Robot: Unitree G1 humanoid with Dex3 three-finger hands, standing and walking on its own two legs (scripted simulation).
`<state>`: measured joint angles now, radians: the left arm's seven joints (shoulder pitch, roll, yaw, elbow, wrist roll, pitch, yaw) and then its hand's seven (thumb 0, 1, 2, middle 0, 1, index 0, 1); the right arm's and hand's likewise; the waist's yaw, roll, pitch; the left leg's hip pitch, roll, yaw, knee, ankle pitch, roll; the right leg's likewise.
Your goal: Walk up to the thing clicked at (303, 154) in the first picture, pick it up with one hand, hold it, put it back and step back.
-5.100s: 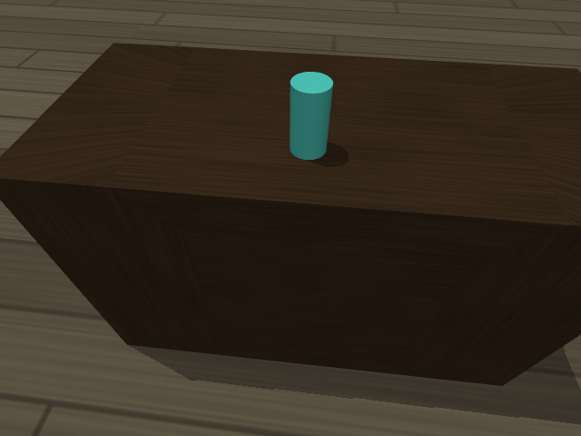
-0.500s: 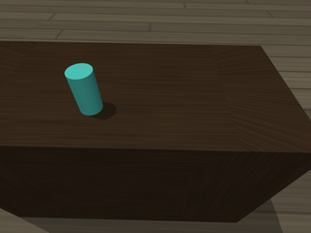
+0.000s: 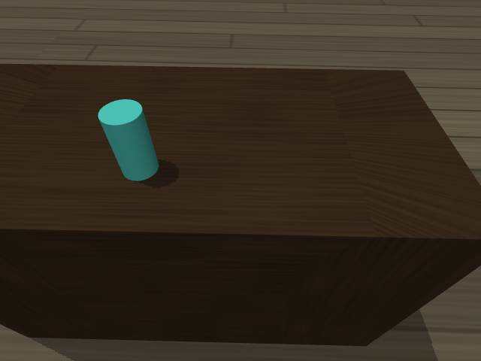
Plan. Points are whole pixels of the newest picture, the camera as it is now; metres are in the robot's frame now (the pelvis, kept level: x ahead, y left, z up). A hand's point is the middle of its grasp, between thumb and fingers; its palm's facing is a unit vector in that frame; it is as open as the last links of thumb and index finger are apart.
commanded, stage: stand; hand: left
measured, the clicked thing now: (131, 142) +0.48 +0.22 +0.09
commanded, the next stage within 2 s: rise first in 0.26 s
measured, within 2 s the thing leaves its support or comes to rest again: neither
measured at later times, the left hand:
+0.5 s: hand out of the picture +0.13 +0.24 -0.15, palm faces +0.08 -0.94 -0.33, open 8.7 cm
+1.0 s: hand (76, 315) +0.20 +0.26 +0.00, palm faces +0.26 -0.90 -0.34, open 17.2 cm
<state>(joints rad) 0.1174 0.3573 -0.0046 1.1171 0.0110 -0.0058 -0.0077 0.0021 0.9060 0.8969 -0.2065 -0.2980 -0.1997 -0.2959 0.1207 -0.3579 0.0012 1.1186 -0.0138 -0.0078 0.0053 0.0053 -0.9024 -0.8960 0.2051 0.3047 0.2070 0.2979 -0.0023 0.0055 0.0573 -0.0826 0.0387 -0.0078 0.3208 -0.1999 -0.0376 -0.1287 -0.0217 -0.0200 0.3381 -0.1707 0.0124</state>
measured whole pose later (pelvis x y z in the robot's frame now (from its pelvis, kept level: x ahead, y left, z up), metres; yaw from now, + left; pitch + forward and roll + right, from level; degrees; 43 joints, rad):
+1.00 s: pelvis +0.01 +0.01 +0.00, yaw +0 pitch -2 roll +0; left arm 0.38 0.29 0.16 0.14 -0.05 -0.08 0.07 -0.01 -0.46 0.02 -0.06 -0.05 -0.06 -0.04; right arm 0.25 -0.23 -0.09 0.58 0.03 -0.09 -0.06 0.00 0.40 -0.04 0.06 0.06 0.06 0.05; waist 0.03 0.04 0.01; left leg -0.11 0.03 0.00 0.41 -0.26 -0.02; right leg -0.15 -0.03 -0.01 0.40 -0.21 0.03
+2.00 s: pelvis -0.01 +0.00 +0.00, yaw +1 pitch -5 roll +0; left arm 0.41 0.38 0.38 -0.29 -0.05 -0.33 0.02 -0.02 -0.57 0.03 -0.06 -0.04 -0.05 -0.05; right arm 0.23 -0.24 -0.19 0.69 0.02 -0.15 -0.04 -0.01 0.51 -0.03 0.06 0.06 0.06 0.05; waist 0.06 0.06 0.06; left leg -0.08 0.02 -0.02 0.39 -0.22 -0.03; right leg -0.11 -0.04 -0.03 0.40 -0.20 0.02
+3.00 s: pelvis -0.02 +0.01 -0.01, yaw +1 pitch -3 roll +0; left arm -0.10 0.56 0.56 0.16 -0.21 -0.17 -0.28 -0.01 -0.53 0.07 -0.06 -0.04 -0.05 -0.04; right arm 0.20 -0.21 -0.10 0.70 0.03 -0.12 -0.09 -0.01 0.51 -0.05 0.06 0.06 0.06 0.05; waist 0.02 0.04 0.00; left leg -0.18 0.02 -0.03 0.47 -0.25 -0.02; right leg -0.20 -0.04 -0.04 0.46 -0.22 0.02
